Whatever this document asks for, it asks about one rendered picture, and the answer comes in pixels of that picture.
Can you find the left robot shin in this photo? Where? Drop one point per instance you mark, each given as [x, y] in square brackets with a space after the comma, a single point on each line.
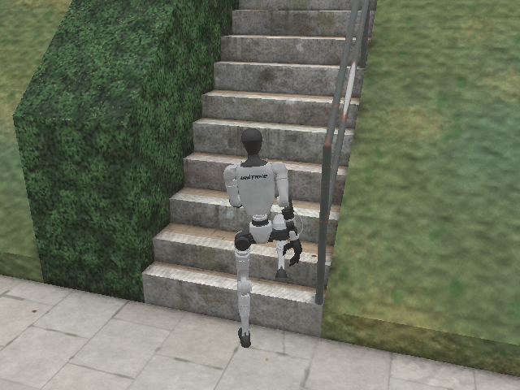
[244, 309]

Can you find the right robot hand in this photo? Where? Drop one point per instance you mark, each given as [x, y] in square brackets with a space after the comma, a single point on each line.
[296, 245]

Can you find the robot left upper arm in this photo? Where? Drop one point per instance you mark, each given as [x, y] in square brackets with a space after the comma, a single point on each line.
[231, 185]

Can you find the robot right thigh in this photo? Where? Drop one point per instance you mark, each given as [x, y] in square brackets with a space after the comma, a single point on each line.
[279, 231]

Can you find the right robot forearm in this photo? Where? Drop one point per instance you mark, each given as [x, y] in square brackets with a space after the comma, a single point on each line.
[289, 220]

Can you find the robot right upper arm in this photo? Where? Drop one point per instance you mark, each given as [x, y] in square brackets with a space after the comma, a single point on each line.
[281, 171]

